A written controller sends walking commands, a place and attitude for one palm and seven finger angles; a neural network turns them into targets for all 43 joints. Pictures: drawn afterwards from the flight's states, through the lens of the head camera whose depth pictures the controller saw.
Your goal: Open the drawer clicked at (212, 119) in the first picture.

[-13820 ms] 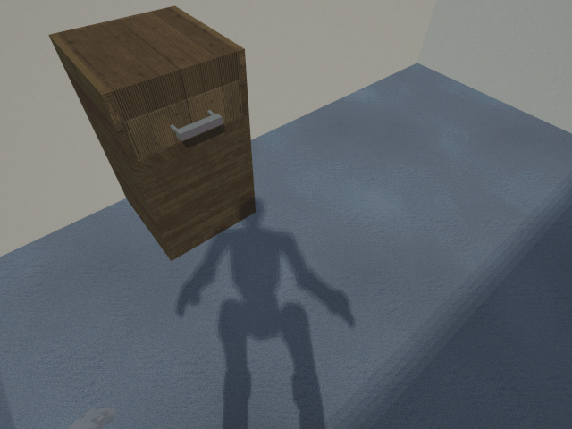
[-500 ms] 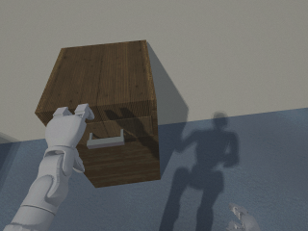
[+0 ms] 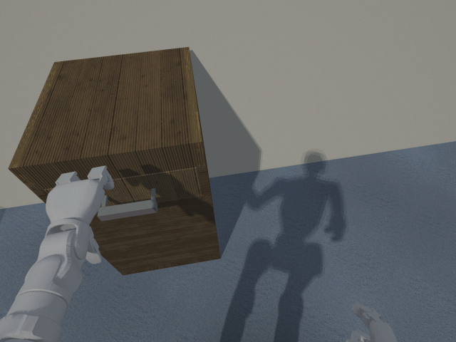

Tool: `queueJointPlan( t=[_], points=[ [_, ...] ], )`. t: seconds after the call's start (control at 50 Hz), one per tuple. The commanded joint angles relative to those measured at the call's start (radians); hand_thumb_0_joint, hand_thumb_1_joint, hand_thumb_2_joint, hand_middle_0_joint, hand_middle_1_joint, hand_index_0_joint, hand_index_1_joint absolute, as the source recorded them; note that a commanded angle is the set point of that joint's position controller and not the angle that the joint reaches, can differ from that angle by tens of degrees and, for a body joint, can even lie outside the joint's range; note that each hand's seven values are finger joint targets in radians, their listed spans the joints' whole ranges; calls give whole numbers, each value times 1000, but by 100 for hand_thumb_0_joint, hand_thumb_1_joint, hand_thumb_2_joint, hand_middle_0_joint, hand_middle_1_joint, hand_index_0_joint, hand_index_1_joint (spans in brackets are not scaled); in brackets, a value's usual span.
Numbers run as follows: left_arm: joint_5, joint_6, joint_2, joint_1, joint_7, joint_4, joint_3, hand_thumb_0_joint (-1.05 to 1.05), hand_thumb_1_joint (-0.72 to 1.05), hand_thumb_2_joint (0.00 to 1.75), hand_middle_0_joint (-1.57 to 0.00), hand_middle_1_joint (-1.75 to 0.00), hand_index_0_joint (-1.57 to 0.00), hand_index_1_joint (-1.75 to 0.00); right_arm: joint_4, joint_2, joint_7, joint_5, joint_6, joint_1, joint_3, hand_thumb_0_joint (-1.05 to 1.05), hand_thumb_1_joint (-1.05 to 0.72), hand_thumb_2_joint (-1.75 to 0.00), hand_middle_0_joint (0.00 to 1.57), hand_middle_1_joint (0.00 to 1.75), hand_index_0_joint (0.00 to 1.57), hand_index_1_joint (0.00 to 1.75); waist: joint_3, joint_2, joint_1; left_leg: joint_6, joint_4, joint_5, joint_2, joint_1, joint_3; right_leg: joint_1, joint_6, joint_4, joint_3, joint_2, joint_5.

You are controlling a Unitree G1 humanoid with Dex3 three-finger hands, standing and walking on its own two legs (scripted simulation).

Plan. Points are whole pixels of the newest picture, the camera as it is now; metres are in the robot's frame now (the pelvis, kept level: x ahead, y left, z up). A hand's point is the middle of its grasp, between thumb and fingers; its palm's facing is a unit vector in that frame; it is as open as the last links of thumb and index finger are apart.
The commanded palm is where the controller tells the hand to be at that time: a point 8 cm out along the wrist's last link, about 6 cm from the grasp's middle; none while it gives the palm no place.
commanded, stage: move the hooked fingers above the handle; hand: left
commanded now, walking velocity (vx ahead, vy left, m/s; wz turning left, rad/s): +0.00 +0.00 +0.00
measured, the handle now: (128, 202) +0.45 +0.32 -0.16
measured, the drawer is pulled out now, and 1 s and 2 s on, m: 0.00 0.00 0.00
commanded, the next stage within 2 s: none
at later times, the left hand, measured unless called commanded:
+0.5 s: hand (97, 218) +0.35 +0.32 -0.05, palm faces -0.14 -0.06 -0.99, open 13.9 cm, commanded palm +0.35 +0.32 +0.02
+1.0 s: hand (113, 209) +0.40 +0.32 -0.10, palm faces -0.04 -0.06 -1.00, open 13.9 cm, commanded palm +0.39 +0.32 -0.04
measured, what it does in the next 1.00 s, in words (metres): lowers itself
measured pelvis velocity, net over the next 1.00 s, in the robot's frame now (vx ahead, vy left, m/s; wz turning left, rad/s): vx -0.03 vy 0.05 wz -0.03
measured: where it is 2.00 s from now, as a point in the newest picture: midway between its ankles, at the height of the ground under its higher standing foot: outside the picture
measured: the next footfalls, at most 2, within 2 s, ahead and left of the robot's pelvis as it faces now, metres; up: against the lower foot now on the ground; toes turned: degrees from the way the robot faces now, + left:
none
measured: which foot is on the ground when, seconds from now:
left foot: down 0.00-1.00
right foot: down 0.00-1.00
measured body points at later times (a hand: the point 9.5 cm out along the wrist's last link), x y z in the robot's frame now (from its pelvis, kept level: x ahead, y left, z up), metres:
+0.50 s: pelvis +0.00 +0.02 -0.03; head +0.08 +0.02 +0.42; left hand +0.35 +0.32 +0.00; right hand +0.09 -0.26 -0.15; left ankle -0.02 +0.11 -0.73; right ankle -0.03 -0.09 -0.73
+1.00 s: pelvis -0.03 +0.05 -0.06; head +0.08 +0.08 +0.37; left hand +0.40 +0.32 -0.05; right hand +0.01 -0.23 -0.18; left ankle -0.02 +0.11 -0.73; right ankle -0.03 -0.09 -0.73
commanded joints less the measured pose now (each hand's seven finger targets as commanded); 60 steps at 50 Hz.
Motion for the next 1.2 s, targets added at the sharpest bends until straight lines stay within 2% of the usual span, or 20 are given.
queueJointPlan(
  t=[0.0,0.06,0.1,0.2,0.26,0.28,0.3,0.38,0.5,0.6,0.66,0.7,0.84,0.88,0.92,1.0,1.08,1.1,1.12,1.18],
  points=[
    [9,-60,282,-263,26,-148,145,0,-50,30,-30,-120,-30,-120,-130,-129,-17,1,-36,-19,-57,0,-90,-90,20,30,20,30,-329,-56,-19,40,30,357,-11,31,94,210,12,-12,27,-52,545],
    [13,-134,326,-286,47,-147,196,0,-50,30,-30,-120,-30,-120,-113,-127,-22,-8,-35,3,-65,0,-90,-90,20,30,20,30,-341,-57,-26,43,60,366,-11,-16,91,205,17,18,43,-59,613],
    [23,-170,341,-263,77,-124,227,0,-50,30,-30,-120,-30,-120,-108,-121,-21,-9,-35,21,-71,0,-90,-90,20,30,20,30,-340,-1,-21,40,77,363,-12,-40,93,179,14,41,45,-56,619],
    [38,-182,365,-237,162,-33,279,0,-50,30,-30,-120,-30,-120,-97,-127,-5,-15,-28,51,-85,0,-90,-90,20,30,20,30,-367,5,-15,34,121,360,-8,-97,95,118,6,86,30,-42,560],
    [29,-148,310,-267,176,53,225,0,-50,30,-30,-120,-30,-120,-80,-137,9,-11,-22,71,-87,0,-90,-90,20,30,20,30,-366,-13,-50,34,143,356,-1,-119,99,66,11,96,12,-38,536],
    [36,-147,340,-292,176,58,237,0,-50,30,-30,-120,-30,-120,-77,-147,12,-12,-21,80,-88,0,-90,-90,20,30,20,30,-385,-17,-48,34,150,356,3,-120,95,52,11,104,9,-36,517],
    [30,-139,293,-273,173,74,197,0,-50,30,-30,-120,-30,-120,-84,-145,12,-11,-21,92,-92,0,-90,-90,20,30,20,30,-384,-5,-53,34,154,353,2,-113,102,44,10,105,6,-31,507],
    [48,-165,307,-410,163,87,172,0,-50,30,-30,-120,-30,-120,-65,-156,6,-16,-16,121,-93,0,-90,-90,20,30,20,30,-413,-5,-89,40,180,350,15,-97,87,-28,9,120,-2,-25,445],
    [99,-251,338,-497,231,84,215,0,-50,30,-30,-120,-30,-120,-48,-145,7,-42,-4,142,-91,0,-90,-90,20,30,20,30,-461,113,-76,22,227,416,38,-48,39,-209,-11,194,-41,-7,297],
    [98,-180,329,-412,298,242,247,0,-50,30,-30,-120,-30,-120,-49,-154,38,-51,17,159,-86,0,-90,-90,20,30,20,30,-439,60,-52,5,247,440,46,-107,31,-262,-14,229,-68,5,256],
    [105,-117,306,-492,303,321,200,0,-50,30,-30,-120,-30,-120,-49,-166,49,-48,26,167,-82,0,-90,-90,20,30,20,30,-409,41,-79,1,241,390,54,-138,24,-302,-12,229,-79,3,210],
    [109,-102,292,-530,293,326,170,0,-50,30,-30,-120,-30,-120,-55,-174,51,-46,27,182,-85,0,-90,-90,20,30,20,30,-446,39,-88,2,241,366,61,-105,16,-321,-9,225,-79,5,178],
    [128,-203,245,-774,274,285,95,0,-50,30,-30,-120,-30,-120,-6,-172,30,-61,10,218,-91,0,-90,-90,20,30,20,30,-472,115,-151,-23,288,308,91,-33,-56,-535,-10,274,-89,4,56],
    [147,-220,305,-785,301,291,151,0,-50,30,-30,-120,-30,-120,3,-177,31,-69,9,223,-90,0,-90,-90,20,30,20,30,-491,167,-132,-41,307,340,96,-27,-78,-592,-16,310,-93,3,42],
    [156,-206,291,-764,334,334,156,0,-50,30,-30,-120,-30,-120,6,-172,39,-77,13,221,-86,0,-90,-90,20,30,20,30,-496,199,-125,-53,329,356,95,-45,-79,-629,-21,332,-97,6,32],
    [157,-112,343,-728,379,491,200,0,-50,30,-30,-120,-30,-120,-2,-189,59,-80,22,225,-71,0,-90,-90,20,30,20,30,-484,135,-109,-46,349,304,84,-162,-58,-609,-19,356,-104,8,28],
    [147,-43,425,-793,373,463,224,0,-50,30,-30,-120,-30,-120,-20,-206,63,-68,31,230,-63,0,-90,-90,20,30,20,30,-583,125,-102,-35,337,314,81,-142,-43,-520,-9,348,-102,10,65],
    [135,-24,393,-763,361,481,201,0,-50,30,-30,-120,-30,-120,-26,-201,62,-64,34,231,-63,0,-90,-90,20,30,20,30,-584,94,-108,-26,332,307,76,-145,-29,-484,-6,331,-102,14,74],
    [130,-14,423,-756,348,480,214,0,-50,30,-30,-120,-30,-120,-27,-205,58,-60,38,232,-59,0,-90,-90,20,30,20,30,-584,69,-103,-19,324,293,73,-160,-23,-455,-3,323,-99,13,80],
    [110,-18,402,-776,304,478,180,0,-50,30,-30,-120,-30,-120,-29,-201,46,-51,33,229,-52,0,-90,-90,20,30,20,30,-549,68,-121,3,309,219,70,-183,-7,-440,3,294,-90,8,59]
  ],
)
